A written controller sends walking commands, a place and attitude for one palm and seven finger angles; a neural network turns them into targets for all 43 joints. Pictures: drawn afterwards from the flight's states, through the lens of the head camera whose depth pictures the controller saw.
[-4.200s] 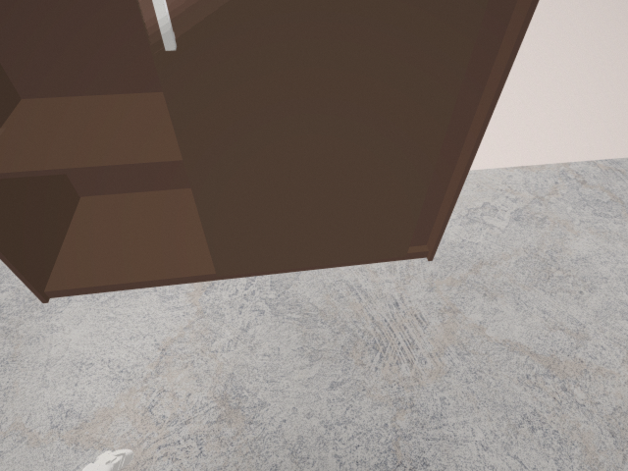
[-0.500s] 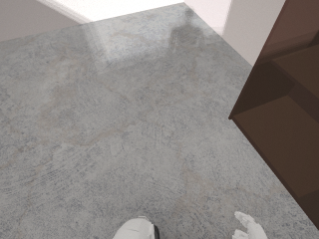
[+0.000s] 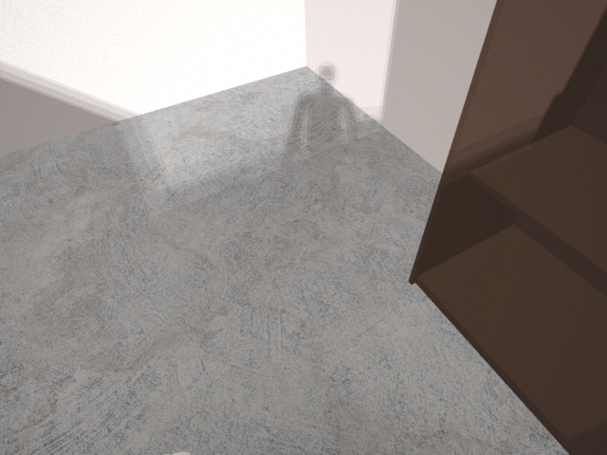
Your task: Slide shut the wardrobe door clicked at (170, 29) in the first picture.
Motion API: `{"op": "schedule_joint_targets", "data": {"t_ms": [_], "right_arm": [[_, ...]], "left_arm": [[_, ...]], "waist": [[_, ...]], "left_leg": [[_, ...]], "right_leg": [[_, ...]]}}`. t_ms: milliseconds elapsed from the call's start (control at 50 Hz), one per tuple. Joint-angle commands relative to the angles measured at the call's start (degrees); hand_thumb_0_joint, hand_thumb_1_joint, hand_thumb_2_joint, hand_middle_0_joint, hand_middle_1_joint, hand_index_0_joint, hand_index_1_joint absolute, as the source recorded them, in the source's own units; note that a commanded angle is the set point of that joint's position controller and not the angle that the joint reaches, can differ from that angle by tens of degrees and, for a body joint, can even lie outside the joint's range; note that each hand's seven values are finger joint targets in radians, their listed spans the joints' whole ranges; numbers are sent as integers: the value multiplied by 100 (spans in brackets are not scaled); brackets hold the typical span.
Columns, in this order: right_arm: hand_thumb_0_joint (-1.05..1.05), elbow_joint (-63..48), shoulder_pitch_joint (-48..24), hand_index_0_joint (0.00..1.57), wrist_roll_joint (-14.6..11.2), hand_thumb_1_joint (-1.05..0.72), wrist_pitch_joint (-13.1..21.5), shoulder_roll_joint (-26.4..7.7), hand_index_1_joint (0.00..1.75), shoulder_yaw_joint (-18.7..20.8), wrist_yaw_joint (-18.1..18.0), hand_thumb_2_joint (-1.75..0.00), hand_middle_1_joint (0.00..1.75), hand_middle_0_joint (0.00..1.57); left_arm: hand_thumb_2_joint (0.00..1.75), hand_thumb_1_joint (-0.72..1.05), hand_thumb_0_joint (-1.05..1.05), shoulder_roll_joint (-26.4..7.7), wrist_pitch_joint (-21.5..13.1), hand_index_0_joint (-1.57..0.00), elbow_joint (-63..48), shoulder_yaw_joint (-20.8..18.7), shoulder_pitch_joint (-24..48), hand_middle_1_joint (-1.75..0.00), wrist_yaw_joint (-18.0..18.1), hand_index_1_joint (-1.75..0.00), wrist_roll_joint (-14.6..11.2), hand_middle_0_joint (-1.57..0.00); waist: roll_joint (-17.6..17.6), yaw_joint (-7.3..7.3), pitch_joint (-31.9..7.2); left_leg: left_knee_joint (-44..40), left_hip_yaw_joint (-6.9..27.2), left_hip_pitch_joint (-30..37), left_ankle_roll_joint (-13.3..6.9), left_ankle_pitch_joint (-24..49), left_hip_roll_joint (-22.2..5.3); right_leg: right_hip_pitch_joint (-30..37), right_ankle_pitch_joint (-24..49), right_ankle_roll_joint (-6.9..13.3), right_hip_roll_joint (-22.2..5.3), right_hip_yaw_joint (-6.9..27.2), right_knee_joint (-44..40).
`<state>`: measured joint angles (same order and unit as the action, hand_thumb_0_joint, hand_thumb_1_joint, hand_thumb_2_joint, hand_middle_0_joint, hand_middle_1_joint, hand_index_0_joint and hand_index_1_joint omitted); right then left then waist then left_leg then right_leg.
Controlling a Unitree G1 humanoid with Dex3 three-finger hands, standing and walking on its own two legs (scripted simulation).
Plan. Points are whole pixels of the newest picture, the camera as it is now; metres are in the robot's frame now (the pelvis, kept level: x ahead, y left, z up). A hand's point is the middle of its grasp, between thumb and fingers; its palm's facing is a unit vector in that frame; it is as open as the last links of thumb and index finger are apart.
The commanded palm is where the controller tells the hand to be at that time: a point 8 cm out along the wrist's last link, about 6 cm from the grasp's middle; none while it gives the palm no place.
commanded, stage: turn to face it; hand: right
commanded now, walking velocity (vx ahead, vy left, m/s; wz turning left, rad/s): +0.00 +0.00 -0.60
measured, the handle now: out of the picture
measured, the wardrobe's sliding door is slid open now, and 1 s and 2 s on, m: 0.62 0.62 0.62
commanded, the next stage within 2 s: take the last steps up to it in 1.52 s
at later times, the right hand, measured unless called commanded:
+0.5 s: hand out of the picture +0.05 -0.16 -0.13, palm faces +0.32 +0.90 -0.29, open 7.4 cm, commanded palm none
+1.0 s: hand out of the picture -0.09 -0.19 -0.16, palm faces +0.62 +0.73 -0.28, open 7.4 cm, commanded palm none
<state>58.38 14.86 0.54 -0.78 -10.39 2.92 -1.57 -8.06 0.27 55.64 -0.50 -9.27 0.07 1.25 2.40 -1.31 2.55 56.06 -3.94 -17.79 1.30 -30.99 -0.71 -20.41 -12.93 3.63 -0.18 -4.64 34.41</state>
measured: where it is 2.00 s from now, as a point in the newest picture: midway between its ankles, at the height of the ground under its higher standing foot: outside the picture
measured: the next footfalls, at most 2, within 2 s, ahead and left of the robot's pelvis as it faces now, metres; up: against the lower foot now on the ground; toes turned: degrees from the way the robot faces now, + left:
left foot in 0.38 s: +0.07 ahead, +0.16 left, +0.00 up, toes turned -12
right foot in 0.80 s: -0.01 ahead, -0.09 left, +0.00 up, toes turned -36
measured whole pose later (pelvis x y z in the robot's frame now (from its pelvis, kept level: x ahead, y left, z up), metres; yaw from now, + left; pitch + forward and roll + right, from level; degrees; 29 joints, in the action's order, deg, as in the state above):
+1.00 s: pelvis +0.00 +0.03 +0.01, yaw -36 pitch +0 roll +0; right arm 52.1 13.0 0.8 -3.8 -16.0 5.1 -0.4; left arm -13.5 1.9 50.2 -2.7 -7.1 -0.6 1.1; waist 1.9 -1.1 4.7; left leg 61.9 -1.7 -27.6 4.4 -23.8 -6.4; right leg -16.5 -14.5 1.9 1.4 -0.8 30.9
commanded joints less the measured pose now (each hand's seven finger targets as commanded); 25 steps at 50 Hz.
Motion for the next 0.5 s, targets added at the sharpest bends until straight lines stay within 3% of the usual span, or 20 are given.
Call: {"op": "schedule_joint_targets", "data": {"t_ms": [0,40,120,200,260,300,320,340,360,380,400,420,440,480], "right_arm": [[0,-501,37,20,47,-90,70,-540,30,208,40,-90,30,20],[0,-516,95,20,53,-90,13,-496,30,230,38,-90,30,20],[0,-694,-69,20,53,-90,-30,-476,30,268,36,-90,30,20],[0,-899,-362,20,32,-90,-26,-507,30,263,22,-90,30,20],[0,-968,-200,20,-10,-90,-21,-549,30,254,6,-90,30,20],[0,-915,155,20,-31,-90,6,-651,30,273,-14,-90,30,20],[0,-881,409,20,-22,-90,30,-781,30,303,-32,-90,30,20],[0,-910,503,20,58,-90,65,-1232,30,393,-71,-90,30,20],[0,-1066,236,20,115,-90,54,-1686,30,428,-77,-90,30,20],[0,-1162,-49,20,51,-90,58,-1557,30,408,-108,-90,30,20],[0,-1215,-393,20,58,-90,79,-1385,30,369,-101,-90,30,20],[0,-1234,-598,20,60,-90,109,-1170,30,283,-71,-90,30,20],[0,-1251,-709,20,70,-90,136,-1068,30,234,-58,-90,30,20],[0,-1209,-487,20,87,-90,159,-1026,30,216,-61,-90,30,20]], "left_arm": [[90,90,0,-1216,-29,-20,-401,-378,-259,-30,85,-30,11,-20],[90,90,0,-1241,-24,-20,-449,-440,-289,-30,72,-30,5,-20],[90,90,0,-1371,12,-20,-495,-528,-400,-30,53,-30,11,-20],[90,90,0,-1481,65,-20,-491,-626,-555,-30,41,-30,33,-20],[90,90,0,-1563,113,-20,-571,-676,-437,-30,28,-30,39,-20],[90,90,0,-1542,146,-20,-673,-702,-237,-30,2,-30,18,-20],[90,90,0,-1450,164,-20,-741,-702,-154,-30,-20,-30,-15,-20],[90,90,0,-1103,183,-20,-823,-668,-207,-30,-56,-30,-63,-20],[90,90,0,-870,161,-20,-1004,-620,-180,-30,-53,-30,-28,-20],[90,90,0,-1209,196,-20,-996,-686,-15,-30,-50,-30,53,-20],[90,90,0,-1145,238,-20,-911,-685,-4,-30,-75,-30,46,-20],[90,90,0,-1111,265,-20,-773,-669,-107,-30,-119,-30,45,-20],[90,90,0,-1046,283,-20,-701,-646,-259,-30,-156,-30,31,-20],[90,90,0,-974,296,-20,-715,-606,-200,-30,-185,-30,8,-20]], "waist": [[-844,129,-454],[-829,158,-593],[-945,221,-640],[-1040,340,-655],[-1258,254,-746],[-1166,57,-829],[-1019,-80,-846],[161,-143,-807],[1486,-150,-435],[1268,-83,-366],[1072,103,-57],[659,247,122],[590,355,168],[636,263,126]], "left_leg": [[684,410,-929,141,479,-377],[424,349,-859,183,658,-345],[-74,345,-968,249,686,-283],[-663,368,-755,240,522,-124],[-1378,348,-283,188,594,40],[-2416,287,548,142,1135,93],[-3313,361,1272,68,1507,-78],[-4144,1441,2027,-297,829,-1194],[-4571,2744,1652,-911,631,-2675],[-4499,2493,839,-1036,1108,-2804],[-4324,2103,478,-995,1611,-2450],[-4068,1439,380,-892,2249,-2069],[-3871,898,410,-808,2733,-1856],[-3739,518,617,-732,3356,-1753]], "right_leg": [[598,1032,628,-1471,1978,-1821],[596,650,588,-1326,1903,-1881],[714,289,635,-1264,2186,-1878],[721,599,680,-1214,2597,-1696],[620,842,600,-1049,2767,-1530],[222,722,389,-814,2706,-1321],[-311,273,128,-575,2514,-1074],[-1390,-701,-276,-6,1849,-23],[-2106,-1758,-648,556,696,1436],[-1760,-1822,-573,162,930,2359],[-1689,-1566,-566,42,895,2935],[-1617,-1176,-623,-70,779,3321],[-1552,-938,-691,-117,627,3476],[-1471,-861,-775,-154,430,3296]]}}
